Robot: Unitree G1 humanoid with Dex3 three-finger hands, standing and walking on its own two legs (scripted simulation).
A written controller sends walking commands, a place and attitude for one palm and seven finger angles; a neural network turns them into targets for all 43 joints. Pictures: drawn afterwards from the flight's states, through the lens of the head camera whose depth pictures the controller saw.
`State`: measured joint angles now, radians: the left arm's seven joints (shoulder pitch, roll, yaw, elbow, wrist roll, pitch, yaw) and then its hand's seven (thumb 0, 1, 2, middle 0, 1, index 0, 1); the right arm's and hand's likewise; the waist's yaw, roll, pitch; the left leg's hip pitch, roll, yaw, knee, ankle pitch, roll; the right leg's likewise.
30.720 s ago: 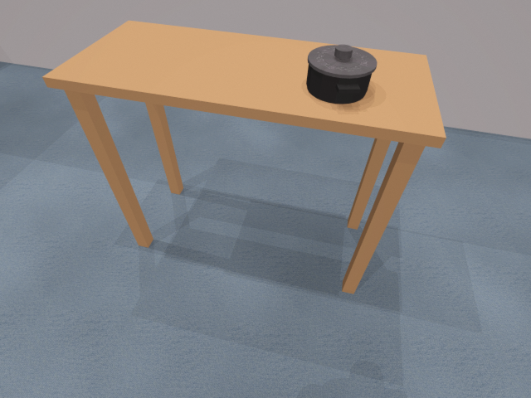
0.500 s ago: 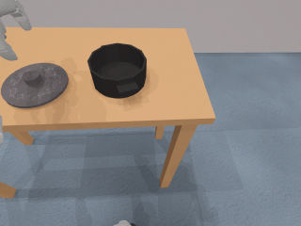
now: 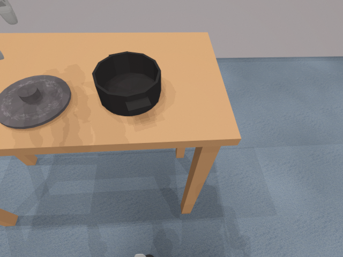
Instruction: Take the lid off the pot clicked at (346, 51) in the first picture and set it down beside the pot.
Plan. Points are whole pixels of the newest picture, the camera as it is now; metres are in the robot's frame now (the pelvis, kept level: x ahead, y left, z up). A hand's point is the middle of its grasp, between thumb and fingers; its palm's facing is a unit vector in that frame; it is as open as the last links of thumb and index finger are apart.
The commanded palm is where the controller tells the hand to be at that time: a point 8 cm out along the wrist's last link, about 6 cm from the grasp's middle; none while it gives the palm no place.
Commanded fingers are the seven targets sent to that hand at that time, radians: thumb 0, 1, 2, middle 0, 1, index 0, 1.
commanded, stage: draw the hand back to the body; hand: left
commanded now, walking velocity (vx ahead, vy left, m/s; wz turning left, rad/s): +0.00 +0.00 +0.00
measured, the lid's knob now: (29, 93) +0.48 +0.32 +0.10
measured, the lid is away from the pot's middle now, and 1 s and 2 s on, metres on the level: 0.23 0.23 0.23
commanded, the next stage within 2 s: none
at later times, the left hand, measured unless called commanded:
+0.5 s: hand out of the picture +0.43 +0.30 +0.26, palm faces -0.03 -0.36 -0.93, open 11.0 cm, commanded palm +0.39 +0.30 +0.32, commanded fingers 0.00 -0.11 0.85 -0.45 -0.68 -0.45 -0.68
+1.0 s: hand out of the picture +0.37 +0.24 +0.31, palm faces +0.49 -0.85 -0.19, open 9.8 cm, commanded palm +0.31 +0.28 +0.31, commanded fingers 0.00 0.47 0.88 -0.30 -0.46 -0.30 -0.46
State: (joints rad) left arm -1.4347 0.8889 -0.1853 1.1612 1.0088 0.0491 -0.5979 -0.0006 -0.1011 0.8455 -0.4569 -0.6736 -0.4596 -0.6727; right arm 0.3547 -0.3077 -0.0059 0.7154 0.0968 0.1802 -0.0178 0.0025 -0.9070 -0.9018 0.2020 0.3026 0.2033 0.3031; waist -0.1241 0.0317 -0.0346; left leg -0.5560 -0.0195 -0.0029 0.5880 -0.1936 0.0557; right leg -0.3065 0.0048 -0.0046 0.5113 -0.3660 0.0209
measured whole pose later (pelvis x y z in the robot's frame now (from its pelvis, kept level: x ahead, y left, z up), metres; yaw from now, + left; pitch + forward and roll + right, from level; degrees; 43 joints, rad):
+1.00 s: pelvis +0.01 -0.04 +0.01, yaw -2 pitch -1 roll +0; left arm -0.48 0.56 0.41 0.25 -0.07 -0.02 0.08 0.00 0.23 0.86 -0.37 -0.55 -0.37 -0.55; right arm 0.23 -0.28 0.01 0.69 0.06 0.03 -0.05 0.01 -0.91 -0.90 0.20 0.30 0.20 0.30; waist 0.00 0.04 -0.04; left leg -0.28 0.03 0.02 0.47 -0.18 0.00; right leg -0.05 0.04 0.03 0.40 -0.33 -0.03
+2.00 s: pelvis +0.01 -0.04 +0.01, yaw -2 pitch -4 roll +0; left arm 0.26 0.41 0.45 -0.58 -0.14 -0.08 0.07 0.01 0.89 0.90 -0.21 -0.30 -0.21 -0.30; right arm 0.15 -0.22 0.02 0.69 0.02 -0.07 -0.04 0.01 -0.91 -0.90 0.20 0.30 0.20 0.30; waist 0.07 0.05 0.00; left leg -0.18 0.02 0.02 0.41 -0.16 -0.01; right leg 0.04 0.04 0.03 0.34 -0.31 -0.03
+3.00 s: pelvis -0.06 +0.01 +0.00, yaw -1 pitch +1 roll -3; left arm 0.46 0.50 0.56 -0.77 -0.11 -0.23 0.15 0.01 0.88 0.90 -0.21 -0.30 -0.22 -0.30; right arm 0.21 -0.21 -0.02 0.60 0.03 -0.04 -0.07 0.01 -0.91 -0.90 0.20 0.30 0.20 0.30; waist 0.00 0.05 0.01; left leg -0.46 -0.01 0.01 0.54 -0.11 0.05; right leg -0.25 0.01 0.01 0.53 -0.31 0.02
